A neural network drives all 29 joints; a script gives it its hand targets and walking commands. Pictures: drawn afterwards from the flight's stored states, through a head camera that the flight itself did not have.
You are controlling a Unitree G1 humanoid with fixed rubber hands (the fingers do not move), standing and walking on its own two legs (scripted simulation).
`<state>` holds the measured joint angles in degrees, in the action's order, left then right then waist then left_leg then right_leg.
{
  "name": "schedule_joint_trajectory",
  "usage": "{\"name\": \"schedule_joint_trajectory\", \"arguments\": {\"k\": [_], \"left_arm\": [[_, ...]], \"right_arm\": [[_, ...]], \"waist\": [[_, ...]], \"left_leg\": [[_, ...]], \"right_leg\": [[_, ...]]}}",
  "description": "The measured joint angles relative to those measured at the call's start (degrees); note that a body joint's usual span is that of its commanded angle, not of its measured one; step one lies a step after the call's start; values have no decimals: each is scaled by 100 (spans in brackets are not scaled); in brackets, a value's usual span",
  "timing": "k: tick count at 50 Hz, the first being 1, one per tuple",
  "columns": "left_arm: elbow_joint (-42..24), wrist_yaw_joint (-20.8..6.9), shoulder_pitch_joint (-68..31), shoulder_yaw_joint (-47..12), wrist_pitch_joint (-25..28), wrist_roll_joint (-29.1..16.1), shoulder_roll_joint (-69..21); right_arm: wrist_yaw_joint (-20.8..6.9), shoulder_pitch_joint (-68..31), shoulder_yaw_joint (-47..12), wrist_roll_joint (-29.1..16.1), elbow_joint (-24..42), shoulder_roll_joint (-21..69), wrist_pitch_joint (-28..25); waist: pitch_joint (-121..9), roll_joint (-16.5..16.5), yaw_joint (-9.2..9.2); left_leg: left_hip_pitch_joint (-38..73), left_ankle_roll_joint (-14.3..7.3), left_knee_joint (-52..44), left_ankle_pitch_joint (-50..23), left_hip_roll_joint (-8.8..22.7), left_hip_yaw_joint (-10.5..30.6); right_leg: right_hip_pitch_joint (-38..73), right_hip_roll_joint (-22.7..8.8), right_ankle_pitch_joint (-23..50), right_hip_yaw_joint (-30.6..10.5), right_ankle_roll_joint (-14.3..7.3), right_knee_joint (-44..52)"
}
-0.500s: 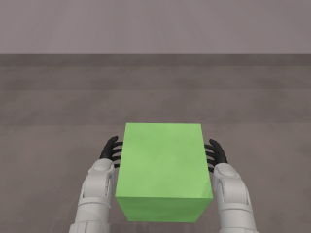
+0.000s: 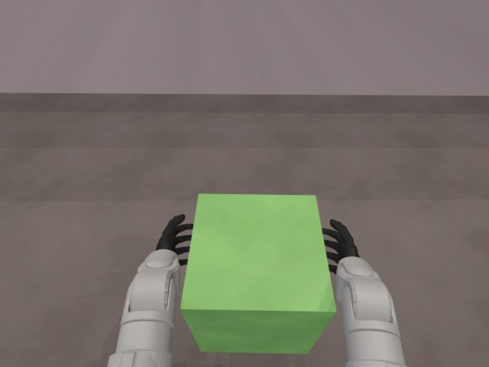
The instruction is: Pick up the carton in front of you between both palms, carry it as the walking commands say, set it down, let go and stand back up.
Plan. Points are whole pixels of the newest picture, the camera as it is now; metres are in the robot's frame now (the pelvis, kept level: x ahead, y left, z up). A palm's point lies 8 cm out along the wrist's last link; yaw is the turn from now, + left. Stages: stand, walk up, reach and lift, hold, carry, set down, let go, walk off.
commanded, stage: carry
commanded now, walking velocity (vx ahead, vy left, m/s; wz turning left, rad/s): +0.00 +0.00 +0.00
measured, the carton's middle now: (255, 277) +0.30 +0.00 -0.04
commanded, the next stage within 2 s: hold in 0.92 s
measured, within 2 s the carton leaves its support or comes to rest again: neither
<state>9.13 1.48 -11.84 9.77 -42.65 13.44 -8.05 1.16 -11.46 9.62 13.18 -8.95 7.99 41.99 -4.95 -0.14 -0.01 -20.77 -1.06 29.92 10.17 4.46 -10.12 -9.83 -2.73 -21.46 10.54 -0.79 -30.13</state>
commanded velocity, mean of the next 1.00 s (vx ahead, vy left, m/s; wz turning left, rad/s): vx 0.00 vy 0.00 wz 0.00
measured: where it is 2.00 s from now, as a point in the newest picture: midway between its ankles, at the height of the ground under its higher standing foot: outside the picture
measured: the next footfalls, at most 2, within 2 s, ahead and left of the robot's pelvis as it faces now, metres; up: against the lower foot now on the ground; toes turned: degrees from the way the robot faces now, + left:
none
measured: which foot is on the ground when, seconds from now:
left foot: down 0.00-1.00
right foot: down 0.00-1.00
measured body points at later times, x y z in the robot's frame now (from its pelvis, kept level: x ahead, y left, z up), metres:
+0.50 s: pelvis -0.02 -0.01 +0.00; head -0.03 -0.01 +0.45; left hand +0.28 +0.14 +0.03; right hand +0.28 -0.16 +0.03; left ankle +0.06 +0.11 -0.73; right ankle -0.06 -0.09 -0.73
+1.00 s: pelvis -0.02 -0.02 +0.01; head -0.03 -0.01 +0.46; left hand +0.28 +0.13 +0.03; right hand +0.27 -0.17 +0.03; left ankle +0.06 +0.13 -0.73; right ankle -0.06 -0.10 -0.73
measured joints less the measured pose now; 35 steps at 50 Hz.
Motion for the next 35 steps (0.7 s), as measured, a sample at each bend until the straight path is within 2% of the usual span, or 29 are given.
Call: {"name": "schedule_joint_trajectory", "arguments": {"k": [35], "left_arm": [[-38,-10,-4,-7,-17,18,-1]], "right_arm": [[-13,-14,-3,21,38,3,29]], "waist": [[36,-3,-6]], "left_leg": [[-140,82,-70,-226,81,63]], "right_leg": [[-233,62,49,49,-127,-169]]}}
